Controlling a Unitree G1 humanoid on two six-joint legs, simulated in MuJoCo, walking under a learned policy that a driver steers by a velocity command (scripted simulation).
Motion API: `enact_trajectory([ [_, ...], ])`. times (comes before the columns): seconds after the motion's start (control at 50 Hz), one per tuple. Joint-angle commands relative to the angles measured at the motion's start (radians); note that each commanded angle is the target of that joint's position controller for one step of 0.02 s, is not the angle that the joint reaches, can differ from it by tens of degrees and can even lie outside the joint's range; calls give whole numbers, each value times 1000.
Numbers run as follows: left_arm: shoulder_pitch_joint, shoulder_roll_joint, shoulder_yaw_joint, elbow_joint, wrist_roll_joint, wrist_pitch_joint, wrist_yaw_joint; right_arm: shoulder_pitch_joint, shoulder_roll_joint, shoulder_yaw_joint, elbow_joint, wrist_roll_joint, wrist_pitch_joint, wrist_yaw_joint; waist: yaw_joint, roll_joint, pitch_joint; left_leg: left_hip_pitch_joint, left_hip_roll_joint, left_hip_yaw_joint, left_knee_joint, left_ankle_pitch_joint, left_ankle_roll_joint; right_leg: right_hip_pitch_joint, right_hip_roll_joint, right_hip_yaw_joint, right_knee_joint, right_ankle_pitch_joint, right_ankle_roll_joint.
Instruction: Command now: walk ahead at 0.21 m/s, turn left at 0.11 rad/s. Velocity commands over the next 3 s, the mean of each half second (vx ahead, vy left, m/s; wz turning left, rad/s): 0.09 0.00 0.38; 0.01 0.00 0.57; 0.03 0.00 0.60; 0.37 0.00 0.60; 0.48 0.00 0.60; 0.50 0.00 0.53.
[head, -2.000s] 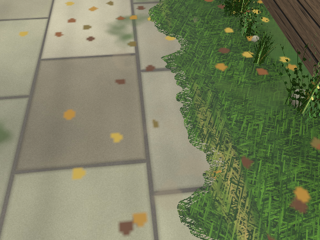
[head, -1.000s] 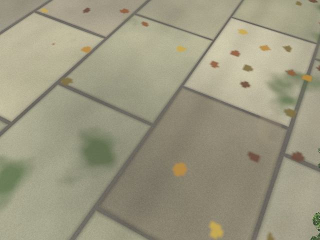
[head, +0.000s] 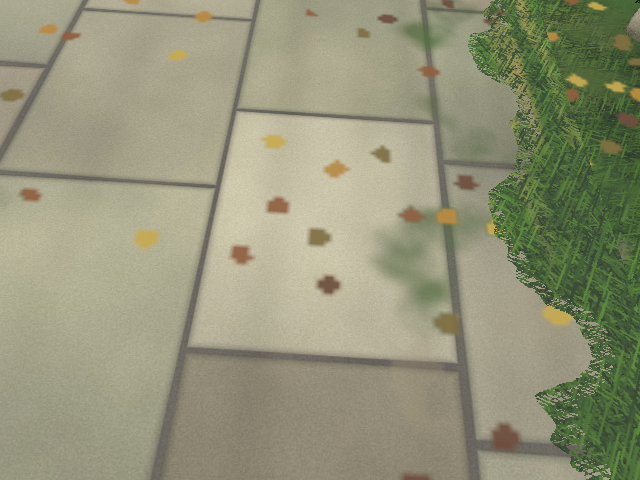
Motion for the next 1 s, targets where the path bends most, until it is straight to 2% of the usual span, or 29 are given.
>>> enact_trajectory([
  [0.02, 36, 19, 2, -57, -1, -9, 6, -38, -175, -41, -44, 5, 11, -12, 47, 175, -150, 142, 211, -193, -66, 804, 200, 53, -9, -21, -215, 75, 26],
  [0.04, 24, 30, 5, -54, -7, -5, 9, -34, -205, -51, -41, 11, 21, -18, 42, 179, -162, 134, 212, -197, -69, 769, 200, 84, 8, -27, -255, 125, 28],
  [0.08, -15, 56, 13, -57, -12, 9, 15, -20, -224, -60, -38, 25, 39, -26, 29, 174, -165, 123, 216, -223, -73, 640, 193, 112, 23, -17, -304, 187, 25],
  [0.14, -87, 62, 19, -82, -14, 23, 15, -14, -210, -62, -36, 37, 62, -37, 17, 175, -130, 96, 207, -284, -66, 406, 175, 131, 32, 7, -385, 200, 9],
  [0.16, -96, 61, 22, -88, -14, 20, 13, -20, -205, -62, -39, 40, 69, -41, 23, 177, -118, 91, 199, -308, -56, 335, 165, 148, 35, 11, -438, 213, -1],
  [0.2, -61, 64, 31, -79, -12, 6, 7, -51, -184, -59, -54, 44, 83, -51, 61, 168, -104, 54, 153, -335, -9, 196, 118, 262, 21, 6, -633, 351, -32],
  [0.22, -33, 105, 43, -80, 0, 2, 11, -35, -149, -50, -62, 36, 87, -54, 57, 123, -130, -16, 119, -317, 63, 58, 73, 375, -83, 61, -650, 431, -72],
  [0.24, -7, 159, 53, -92, 16, 7, 22, 5, -81, -31, -69, 13, 87, -51, 37, -76, -166, -143, 14, -192, 294, -286, 14, 491, -297, 231, -651, 671, -157],
  [0.26, 4, 182, 63, -73, 36, 14, 12, 38, -113, -41, -92, 23, 83, -53, 21, -268, -157, -281, -54, -59, 471, -528, -30, 455, -447, 428, -694, 753, -311],
  [0.28, -18, 133, 53, -84, 20, 8, 9, 68, -186, -63, -68, 16, 87, -54, 22, -174, -138, -299, 6, -79, 639, -492, -66, 433, -428, 404, -704, 704, -339],
  [0.3, -62, 87, 40, -89, 13, 4, 8, 67, -211, -78, -51, 24, 98, -54, 10, -113, -110, -314, 18, -78, 711, -428, -85, 408, -365, 301, -692, 669, -299],
  [0.32, -108, 75, 37, -97, 7, 4, 7, 79, -200, -83, -34, 27, 118, -61, -7, -76, -97, -308, 31, -71, 740, -378, -104, 382, -314, 220, -689, 631, -262],
  [0.34, -132, 79, 38, -93, 0, 5, 7, 70, -188, -82, -40, 24, 131, -63, -7, -81, -79, -311, 41, -62, 762, -331, -120, 354, -304, 179, -690, 653, -258],
  [0.38, -128, 92, 43, -79, 8, 10, 11, 37, -141, -70, -66, 29, 140, -57, 0, -96, -65, -278, 45, -15, 715, -269, -137, 313, -263, 86, -709, 673, -259],
  [0.46, -102, 125, 60, -56, 4, 26, 24, -48, -103, -50, -125, 26, 137, -35, 39, -122, -105, -205, 79, 29, 503, -226, -133, 356, -285, 20, -703, 662, -274],
  [0.54, -91, 169, 76, -35, -15, 31, 14, -63, -131, -57, -157, 27, 140, -12, 47, -142, -119, -94, 72, 79, 329, -202, -90, 357, -323, -1, -680, 633, -264],
  [0.58, -105, 178, 80, -27, -33, 29, 12, -37, -134, -64, -158, 27, 145, -3, 20, -138, -112, -20, 59, 103, 184, -125, -50, 343, -325, -20, -632, 581, -227],
  [0.6, -105, 169, 79, -19, -43, 29, 12, -3, -136, -70, -147, 25, 145, -1, 0, -126, -114, 59, 36, 118, 77, -44, -20, 311, -303, -49, -580, 526, -188],
  [0.62, -52, 136, 71, 6, -38, 27, 9, 32, -166, -82, -138, 21, 144, -9, -4, -59, -116, 176, 35, 75, -10, 75, 15, 228, -261, -105, -484, 416, -118],
  [0.64, -24, 74, 53, -9, 8, 26, 2, 59, -283, -112, -153, 18, 140, -28, 22, 229, -125, 342, 267, -239, -54, 423, 104, -7, -146, -217, -195, 68, -9],
  [0.66, -109, 71, 47, -65, 19, 25, 11, 39, -332, -113, -183, -13, 124, -25, -12, 352, -124, 305, 445, -475, -74, 548, 312, -206, -18, -121, 36, -235, 33],
  [0.68, -158, 119, 62, -64, 4, 26, 17, 48, -280, -100, -180, -25, 103, -17, -53, 227, -147, 273, 409, -435, -96, 460, 328, -206, -35, -18, 151, -213, 23],
  [0.7, -152, 128, 68, -55, -11, 31, 22, 4, -252, -89, -174, -17, 90, -18, -18, 186, -114, 243, 348, -352, -90, 396, 271, -206, -49, 4, 168, -128, 8],
  [0.72, -123, 125, 72, -30, -7, 37, 31, -46, -225, -83, -178, 4, 88, -23, 8, 140, -104, 232, 294, -302, -82, 327, 216, -205, -59, 13, 140, -53, 9],
  [0.74, -110, 133, 76, -24, 0, 42, 37, -79, -205, -73, -183, 20, 91, -29, 22, 154, -98, 213, 273, -281, -82, 324, 194, -191, -58, 15, 126, -3, 17],
  [0.8, -80, 111, 73, -13, -6, 38, 30, -79, -195, -65, -186, 12, 98, -41, 35, 164, -126, 194, 234, -268, -86, 335, 195, -133, -23, 8, 122, 84, 33],
  [0.9, -130, 91, 64, -25, -10, 33, 26, -57, -216, -74, -182, 16, 104, -56, 10, 173, -111, 217, 221, -345, -88, 178, 193, -117, -4, 34, -102, 111, 48],
  [1.0, -143, 91, 63, -27, -17, 19, 12, -71, -229, -81, -189, 14, 115, -52, 1, 187, -93, 147, 202, -437, -84, 80, 198, -8, 22, 48, -252, 78, 38],
])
